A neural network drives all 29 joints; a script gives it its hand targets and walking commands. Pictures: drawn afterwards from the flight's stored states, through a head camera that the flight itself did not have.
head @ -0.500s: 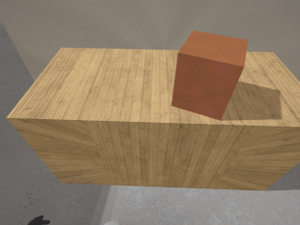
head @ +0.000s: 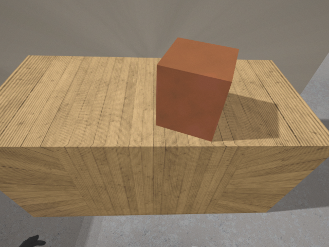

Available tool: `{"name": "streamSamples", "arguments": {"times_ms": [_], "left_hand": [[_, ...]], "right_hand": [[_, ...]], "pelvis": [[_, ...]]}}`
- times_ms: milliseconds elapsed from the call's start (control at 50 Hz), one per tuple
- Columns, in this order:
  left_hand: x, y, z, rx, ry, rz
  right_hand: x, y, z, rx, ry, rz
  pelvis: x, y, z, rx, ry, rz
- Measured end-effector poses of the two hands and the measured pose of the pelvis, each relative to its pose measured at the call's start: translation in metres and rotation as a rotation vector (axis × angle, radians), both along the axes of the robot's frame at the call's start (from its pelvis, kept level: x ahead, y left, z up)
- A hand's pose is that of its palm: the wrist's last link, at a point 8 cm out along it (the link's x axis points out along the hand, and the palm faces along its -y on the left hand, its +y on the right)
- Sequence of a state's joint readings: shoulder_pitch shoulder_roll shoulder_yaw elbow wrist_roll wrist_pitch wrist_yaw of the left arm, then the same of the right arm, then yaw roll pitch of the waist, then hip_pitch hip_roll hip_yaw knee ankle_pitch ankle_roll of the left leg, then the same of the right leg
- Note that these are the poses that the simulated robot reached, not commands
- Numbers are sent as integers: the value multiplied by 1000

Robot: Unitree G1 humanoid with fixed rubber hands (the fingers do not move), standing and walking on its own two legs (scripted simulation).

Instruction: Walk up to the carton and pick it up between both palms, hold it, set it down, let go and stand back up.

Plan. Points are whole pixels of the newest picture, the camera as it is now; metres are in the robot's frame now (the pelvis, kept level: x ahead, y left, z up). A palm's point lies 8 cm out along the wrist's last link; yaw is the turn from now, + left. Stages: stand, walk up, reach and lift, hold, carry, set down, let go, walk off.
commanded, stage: walk up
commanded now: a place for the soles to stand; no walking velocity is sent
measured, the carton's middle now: (194, 89) +0.62 -0.08 +0.06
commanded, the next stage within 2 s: none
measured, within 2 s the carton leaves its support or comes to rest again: neither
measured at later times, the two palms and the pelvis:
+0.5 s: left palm (61, 234) +0.19 +0.26 -0.07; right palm out of the picture +0.10 -0.39 -0.07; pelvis +0.08 -0.05 +0.00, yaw -3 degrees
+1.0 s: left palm (101, 224) +0.21 +0.17 -0.07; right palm out of the picture +0.15 -0.49 -0.08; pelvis +0.12 -0.15 +0.01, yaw -3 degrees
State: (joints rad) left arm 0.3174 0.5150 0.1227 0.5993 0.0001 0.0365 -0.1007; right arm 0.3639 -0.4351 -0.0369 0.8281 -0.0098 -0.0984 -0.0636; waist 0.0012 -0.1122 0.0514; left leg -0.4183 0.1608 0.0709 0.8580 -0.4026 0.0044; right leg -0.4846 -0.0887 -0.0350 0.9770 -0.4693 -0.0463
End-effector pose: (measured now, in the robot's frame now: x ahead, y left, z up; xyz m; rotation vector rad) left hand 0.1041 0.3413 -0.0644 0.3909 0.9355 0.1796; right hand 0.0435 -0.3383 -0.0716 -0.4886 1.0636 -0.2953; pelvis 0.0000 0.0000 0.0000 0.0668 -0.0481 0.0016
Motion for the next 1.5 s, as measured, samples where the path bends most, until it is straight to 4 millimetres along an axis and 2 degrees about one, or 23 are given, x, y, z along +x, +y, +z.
{"name": "streamSamples", "arguments": {"times_ms": [40,80,140,200,320,460,560,640,720,760,820,920,1060,1140,1240,1300,1380,1440,1500], "left_hand": [[0,-12,-3,20,8,4],[-2,-26,-2,23,18,22],[5,-44,7,18,25,38],[23,-56,17,21,12,26],[47,-66,17,24,27,18],[72,-71,-6,-9,23,9],[93,-86,-8,-28,-16,-18],[95,-100,-9,-18,17,-37],[88,-121,-14,21,45,-30],[77,-132,-18,25,60,-1],[74,-151,-12,11,78,31],[93,-168,-2,1,84,16],[115,-168,-10,-3,120,25],[139,-172,-15,-19,80,28],[168,-184,-12,-17,8,21],[171,-196,-14,-1,12,15],[166,-217,-14,14,10,35],[165,-230,-3,20,3,45],[165,-233,11,43,-10,50]], "right_hand": [[3,-13,-14,15,15,-6],[9,-20,-19,30,23,-13],[18,-27,-15,49,27,-19],[25,-34,-8,54,38,-33],[41,-44,-2,47,70,-43],[57,-49,0,6,46,-53],[60,-70,9,-28,7,-68],[64,-96,7,-35,0,-66],[70,-124,-16,-14,21,-53],[76,-131,-26,-1,28,-48],[86,-137,-22,18,23,-47],[92,-147,-10,19,62,-64],[120,-150,-1,-6,91,-47],[136,-152,3,-21,62,-39],[151,-171,10,-40,40,-25],[153,-186,4,-35,42,-22],[156,-199,-18,5,56,-19],[160,-200,-25,39,61,-16],[160,-197,-28,68,70,-14]], "pelvis": [[4,-14,-7,-20,-10,-6],[10,-23,-7,-34,-12,-9],[21,-33,4,-47,-4,-17],[33,-41,13,-55,7,-30],[55,-49,18,-62,39,-38],[75,-49,6,-44,14,-49],[82,-65,4,-30,-32,-56],[84,-90,1,-12,-32,-56],[84,-119,-13,-12,-20,-54],[87,-129,-17,-37,-26,-47],[94,-137,-8,-49,-23,-49],[108,-147,7,-53,16,-61],[135,-148,8,-62,62,-51],[148,-149,6,-48,30,-45],[156,-166,6,-39,8,-31],[158,-181,1,-19,14,-30],[158,-200,-7,-34,11,-23],[160,-205,-1,-31,9,-18],[160,-206,5,-30,14,-15]]}}
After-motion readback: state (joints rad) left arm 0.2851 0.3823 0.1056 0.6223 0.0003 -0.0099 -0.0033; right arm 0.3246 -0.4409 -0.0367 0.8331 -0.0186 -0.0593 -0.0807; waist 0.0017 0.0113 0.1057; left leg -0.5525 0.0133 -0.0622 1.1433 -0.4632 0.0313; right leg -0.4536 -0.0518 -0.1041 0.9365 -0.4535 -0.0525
